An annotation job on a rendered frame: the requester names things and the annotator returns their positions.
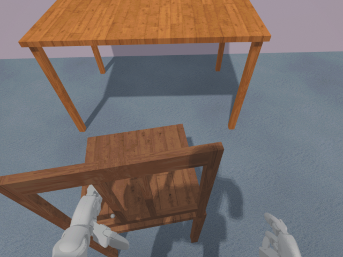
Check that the right robot hand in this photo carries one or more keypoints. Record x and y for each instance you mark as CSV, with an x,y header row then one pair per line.
x,y
283,246

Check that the table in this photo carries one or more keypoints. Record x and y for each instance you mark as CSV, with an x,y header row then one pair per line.
x,y
126,22

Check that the chair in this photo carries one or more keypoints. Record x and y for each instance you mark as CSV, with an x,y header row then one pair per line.
x,y
145,177

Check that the robot left forearm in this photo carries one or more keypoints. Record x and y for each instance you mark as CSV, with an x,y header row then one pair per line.
x,y
74,242

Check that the left robot hand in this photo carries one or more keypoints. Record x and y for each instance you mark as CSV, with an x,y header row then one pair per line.
x,y
89,208

